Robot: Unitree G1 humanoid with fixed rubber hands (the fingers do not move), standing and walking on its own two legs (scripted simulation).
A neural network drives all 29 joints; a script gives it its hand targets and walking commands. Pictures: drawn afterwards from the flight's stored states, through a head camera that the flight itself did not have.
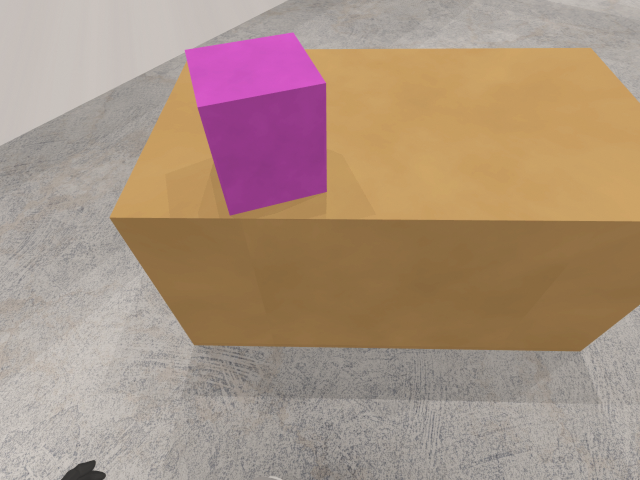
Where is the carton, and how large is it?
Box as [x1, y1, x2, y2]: [185, 33, 326, 215]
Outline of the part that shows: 293,33 286,33 185,50 198,110 230,215 326,191 325,82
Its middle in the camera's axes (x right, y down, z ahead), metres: -0.12 -0.22 +0.77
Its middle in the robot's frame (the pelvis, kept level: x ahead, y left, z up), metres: +0.74 +0.15 +0.01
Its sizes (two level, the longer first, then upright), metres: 0.210 0.200 0.250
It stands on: a pedestal, 0.64 m high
